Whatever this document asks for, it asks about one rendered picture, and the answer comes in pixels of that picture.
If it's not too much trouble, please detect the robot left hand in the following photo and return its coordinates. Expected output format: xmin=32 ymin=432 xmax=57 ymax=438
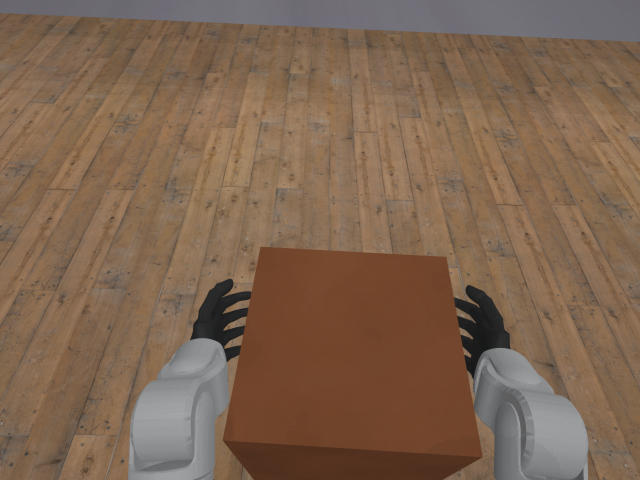
xmin=190 ymin=279 xmax=252 ymax=362

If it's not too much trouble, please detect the right robot forearm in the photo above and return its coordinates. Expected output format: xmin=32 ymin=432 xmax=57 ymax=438
xmin=473 ymin=348 xmax=588 ymax=480

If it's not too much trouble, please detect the robot right hand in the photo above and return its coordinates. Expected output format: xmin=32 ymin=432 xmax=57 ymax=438
xmin=454 ymin=285 xmax=510 ymax=380

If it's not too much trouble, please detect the left robot forearm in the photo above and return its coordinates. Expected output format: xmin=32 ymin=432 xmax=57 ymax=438
xmin=128 ymin=338 xmax=230 ymax=480

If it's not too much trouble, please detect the carton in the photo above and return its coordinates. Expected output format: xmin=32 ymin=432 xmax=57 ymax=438
xmin=223 ymin=247 xmax=483 ymax=480

